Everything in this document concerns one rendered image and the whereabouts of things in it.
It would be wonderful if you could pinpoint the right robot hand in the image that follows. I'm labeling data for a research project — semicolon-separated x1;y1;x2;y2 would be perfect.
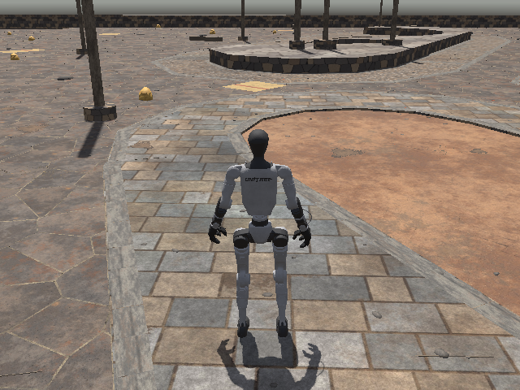
293;227;311;248

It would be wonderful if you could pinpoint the robot right upper arm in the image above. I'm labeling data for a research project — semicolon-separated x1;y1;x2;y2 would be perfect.
276;164;299;210

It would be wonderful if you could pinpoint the left robot forearm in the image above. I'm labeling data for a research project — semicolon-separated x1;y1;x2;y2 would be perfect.
210;197;227;229

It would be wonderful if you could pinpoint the robot left upper arm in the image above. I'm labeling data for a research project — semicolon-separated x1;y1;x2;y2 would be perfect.
219;164;242;210

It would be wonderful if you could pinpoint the robot left shin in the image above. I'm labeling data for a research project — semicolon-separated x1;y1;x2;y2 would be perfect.
236;273;249;327

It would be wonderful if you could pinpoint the right robot forearm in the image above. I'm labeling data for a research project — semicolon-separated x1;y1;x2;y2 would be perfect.
291;197;309;232

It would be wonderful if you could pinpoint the left robot hand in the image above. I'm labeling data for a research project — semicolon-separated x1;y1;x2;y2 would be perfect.
208;226;227;244

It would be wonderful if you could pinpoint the humanoid robot torso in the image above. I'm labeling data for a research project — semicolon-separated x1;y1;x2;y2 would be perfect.
240;161;278;244

